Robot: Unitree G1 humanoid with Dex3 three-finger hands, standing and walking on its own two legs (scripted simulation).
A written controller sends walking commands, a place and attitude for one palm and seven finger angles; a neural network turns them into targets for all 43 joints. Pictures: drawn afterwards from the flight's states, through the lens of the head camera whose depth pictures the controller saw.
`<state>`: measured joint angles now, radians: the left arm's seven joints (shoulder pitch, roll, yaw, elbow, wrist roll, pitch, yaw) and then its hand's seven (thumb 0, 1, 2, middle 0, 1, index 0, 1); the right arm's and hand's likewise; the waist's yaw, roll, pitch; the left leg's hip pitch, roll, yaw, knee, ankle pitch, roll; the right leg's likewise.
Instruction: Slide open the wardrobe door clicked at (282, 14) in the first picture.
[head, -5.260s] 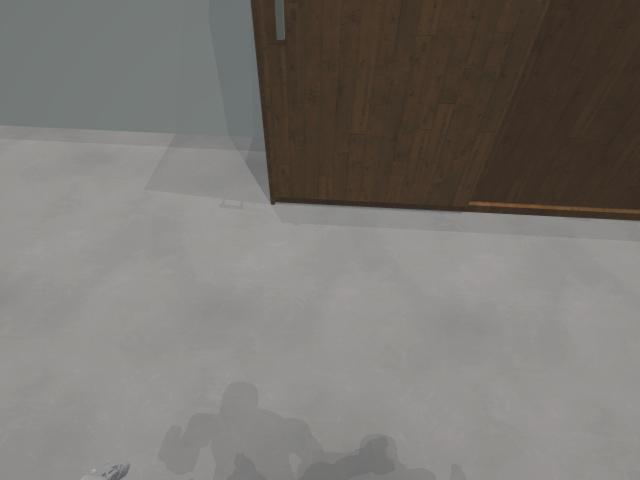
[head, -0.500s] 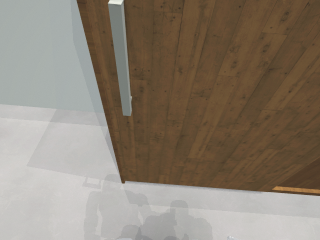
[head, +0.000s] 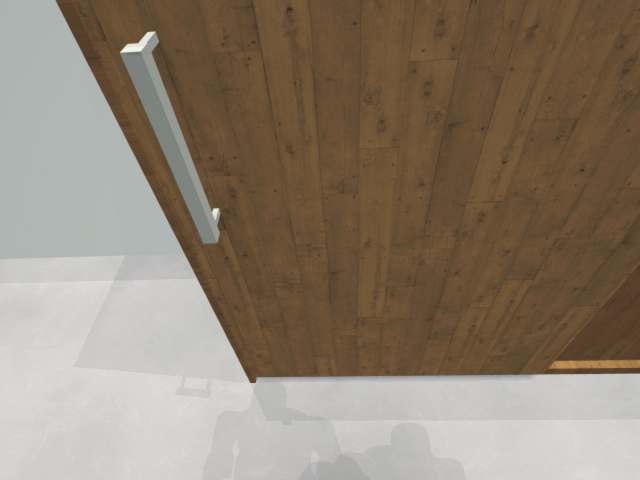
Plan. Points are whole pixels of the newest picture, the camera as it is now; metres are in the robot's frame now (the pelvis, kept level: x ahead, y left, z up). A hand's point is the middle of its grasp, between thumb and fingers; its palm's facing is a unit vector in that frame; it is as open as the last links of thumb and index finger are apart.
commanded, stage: come to a stop and stand still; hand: left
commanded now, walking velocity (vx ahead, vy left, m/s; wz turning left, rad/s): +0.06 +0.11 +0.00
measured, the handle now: (185, 153) +0.51 +0.22 +0.16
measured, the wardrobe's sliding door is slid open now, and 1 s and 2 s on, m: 0.00 0.00 0.00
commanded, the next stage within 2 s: look again from close up in 0.94 s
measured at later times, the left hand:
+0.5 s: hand out of the picture +0.01 +0.24 -0.18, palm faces +0.06 -0.98 -0.17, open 7.4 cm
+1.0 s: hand out of the picture +0.06 +0.22 -0.18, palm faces +0.08 -0.97 -0.21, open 7.2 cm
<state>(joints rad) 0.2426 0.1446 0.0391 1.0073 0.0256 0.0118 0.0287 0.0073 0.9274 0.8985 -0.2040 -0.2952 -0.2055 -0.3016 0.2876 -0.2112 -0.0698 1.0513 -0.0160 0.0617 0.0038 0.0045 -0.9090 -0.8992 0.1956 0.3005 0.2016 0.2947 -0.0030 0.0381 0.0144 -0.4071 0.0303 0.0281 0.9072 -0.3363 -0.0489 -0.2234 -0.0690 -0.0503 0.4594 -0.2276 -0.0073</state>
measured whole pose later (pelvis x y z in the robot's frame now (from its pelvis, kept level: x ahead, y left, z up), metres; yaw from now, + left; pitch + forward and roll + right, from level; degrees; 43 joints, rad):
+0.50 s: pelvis +0.00 +0.06 +0.00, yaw +1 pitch +0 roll +0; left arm 0.25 0.19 0.05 1.10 0.02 0.04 0.00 0.01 0.91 0.90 -0.20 -0.29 -0.20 -0.30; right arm 0.26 -0.14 -0.02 1.06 -0.02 -0.01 -0.05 0.00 -0.93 -0.90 0.20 0.30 0.21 0.30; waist 0.00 -0.05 0.03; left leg -0.10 0.02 0.05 0.37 -0.27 0.01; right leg -0.33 -0.05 -0.05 0.74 -0.38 0.04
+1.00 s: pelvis +0.03 +0.04 +0.00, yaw +2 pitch -1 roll +0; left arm 0.20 0.16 0.02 1.12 0.00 -0.01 0.04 0.00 0.94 0.90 -0.20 -0.29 -0.20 -0.30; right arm 0.27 -0.12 -0.01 1.16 -0.01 0.00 -0.05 0.01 -0.92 -0.90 0.20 0.30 0.20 0.30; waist 0.00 0.01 0.03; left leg -0.09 0.06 0.07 0.41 -0.30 -0.04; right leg -0.16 -0.01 -0.11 0.42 -0.25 -0.02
